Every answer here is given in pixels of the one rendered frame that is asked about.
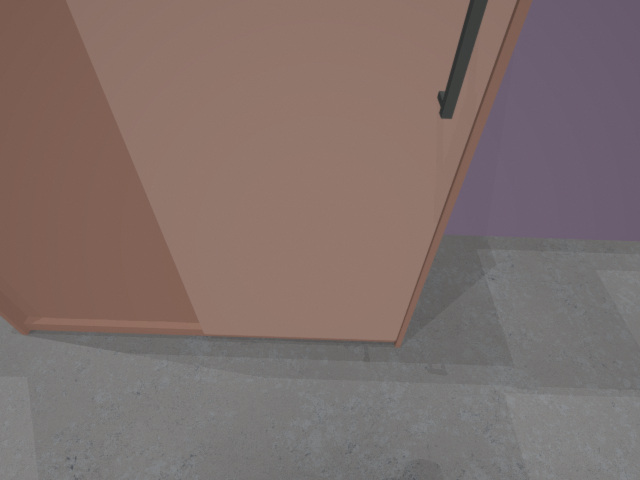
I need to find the handle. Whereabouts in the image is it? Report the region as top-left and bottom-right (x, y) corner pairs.
(437, 0), (488, 119)

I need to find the wardrobe door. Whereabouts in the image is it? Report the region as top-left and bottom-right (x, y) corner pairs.
(66, 0), (517, 341)
(0, 0), (199, 322)

